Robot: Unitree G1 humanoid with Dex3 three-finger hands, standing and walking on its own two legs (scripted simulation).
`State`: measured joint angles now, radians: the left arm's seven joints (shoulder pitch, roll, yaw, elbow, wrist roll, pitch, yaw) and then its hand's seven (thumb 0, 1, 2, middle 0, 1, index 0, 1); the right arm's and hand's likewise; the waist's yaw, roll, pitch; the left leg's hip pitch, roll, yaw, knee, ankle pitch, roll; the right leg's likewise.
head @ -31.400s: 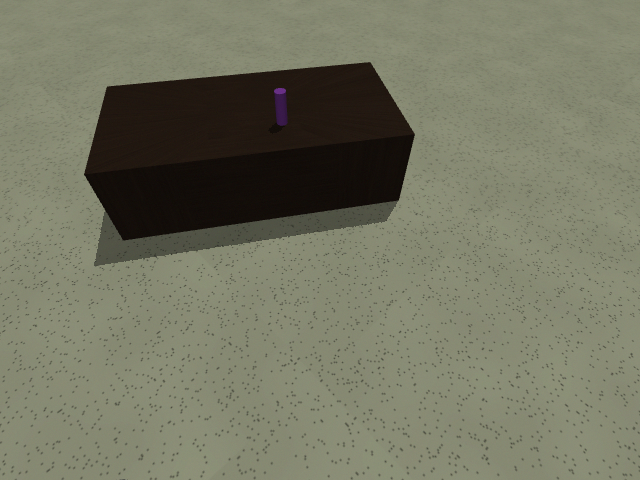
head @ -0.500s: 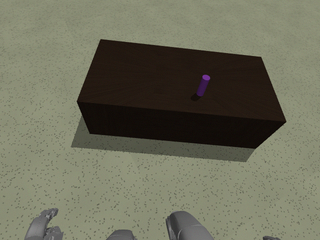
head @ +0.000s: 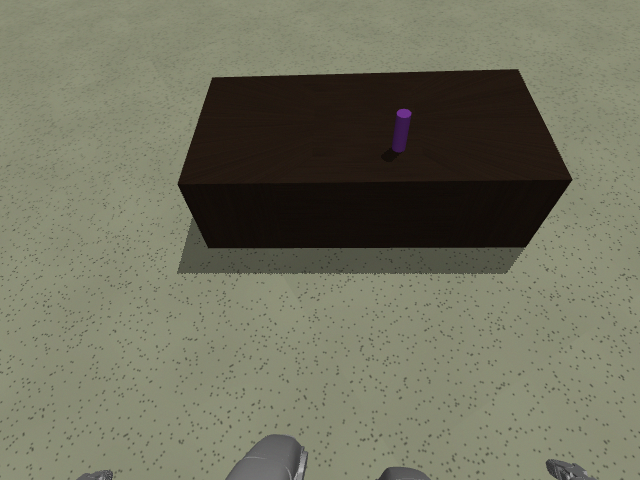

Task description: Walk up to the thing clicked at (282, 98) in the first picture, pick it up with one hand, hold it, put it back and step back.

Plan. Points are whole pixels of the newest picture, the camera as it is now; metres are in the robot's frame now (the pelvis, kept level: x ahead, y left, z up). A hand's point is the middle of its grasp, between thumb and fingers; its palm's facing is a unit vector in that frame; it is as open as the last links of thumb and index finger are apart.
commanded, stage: step back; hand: right
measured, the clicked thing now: (401, 131) +1.09 -0.19 -0.34
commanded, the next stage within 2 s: stand in 1.30 s
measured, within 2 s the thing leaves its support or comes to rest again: neither
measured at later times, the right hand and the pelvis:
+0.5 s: hand out of the picture +0.02 -0.28 -0.14, palm faces -0.04 +0.91 -0.41, open 7.4 cm; pelvis -0.09 -0.01 +0.00, yaw +2 degrees
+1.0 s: hand out of the picture +0.03 -0.25 -0.15, palm faces -0.03 +0.93 -0.36, open 7.4 cm; pelvis -0.05 +0.01 +0.00, yaw +1 degrees
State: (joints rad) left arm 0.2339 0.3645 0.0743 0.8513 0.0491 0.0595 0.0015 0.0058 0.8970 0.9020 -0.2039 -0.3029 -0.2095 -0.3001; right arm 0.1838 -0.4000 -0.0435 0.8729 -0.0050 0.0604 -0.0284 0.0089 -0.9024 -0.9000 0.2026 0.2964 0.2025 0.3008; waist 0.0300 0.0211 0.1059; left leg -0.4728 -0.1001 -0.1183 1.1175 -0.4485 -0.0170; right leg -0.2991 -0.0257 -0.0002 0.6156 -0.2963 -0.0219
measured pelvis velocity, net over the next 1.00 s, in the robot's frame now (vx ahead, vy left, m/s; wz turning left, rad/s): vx -0.05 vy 0.01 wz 0.02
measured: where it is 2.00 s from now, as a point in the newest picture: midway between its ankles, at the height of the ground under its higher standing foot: outside the picture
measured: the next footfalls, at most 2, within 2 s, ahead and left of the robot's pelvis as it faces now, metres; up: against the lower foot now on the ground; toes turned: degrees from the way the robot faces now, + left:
left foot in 0.14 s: +0.00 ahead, +0.13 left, +0.00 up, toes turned +3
right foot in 0.44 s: -0.01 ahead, -0.13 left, +0.00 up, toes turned +0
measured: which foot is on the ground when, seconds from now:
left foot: up 0.00-0.12, down 0.14-1.00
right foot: down 0.00-0.16, up 0.18-0.42, down 0.44-1.00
